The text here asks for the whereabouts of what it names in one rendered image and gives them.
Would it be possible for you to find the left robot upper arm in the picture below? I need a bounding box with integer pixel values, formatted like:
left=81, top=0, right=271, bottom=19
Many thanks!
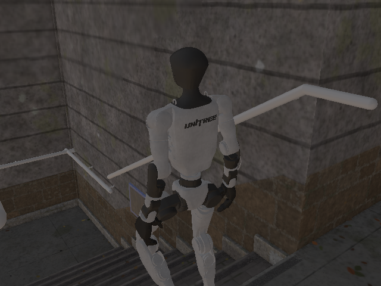
left=146, top=106, right=173, bottom=180

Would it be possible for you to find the robot head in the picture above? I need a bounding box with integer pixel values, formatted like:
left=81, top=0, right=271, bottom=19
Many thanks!
left=170, top=47, right=212, bottom=109

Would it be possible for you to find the right robot hand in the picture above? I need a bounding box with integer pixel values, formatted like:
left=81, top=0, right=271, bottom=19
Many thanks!
left=217, top=183, right=236, bottom=212

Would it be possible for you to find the robot right thigh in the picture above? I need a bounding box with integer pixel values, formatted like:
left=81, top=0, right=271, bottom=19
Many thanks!
left=191, top=181, right=222, bottom=254

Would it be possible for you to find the robot right forearm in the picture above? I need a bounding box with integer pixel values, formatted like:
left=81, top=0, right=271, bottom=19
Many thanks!
left=222, top=149, right=240, bottom=188

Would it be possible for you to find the robot left forearm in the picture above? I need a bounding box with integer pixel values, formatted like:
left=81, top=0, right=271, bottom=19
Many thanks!
left=140, top=163, right=165, bottom=223

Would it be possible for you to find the left robot hand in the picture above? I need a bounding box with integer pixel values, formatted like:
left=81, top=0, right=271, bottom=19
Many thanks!
left=135, top=216, right=163, bottom=246

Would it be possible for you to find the right robot upper arm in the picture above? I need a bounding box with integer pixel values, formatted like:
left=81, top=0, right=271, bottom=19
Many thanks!
left=209, top=95, right=239, bottom=156

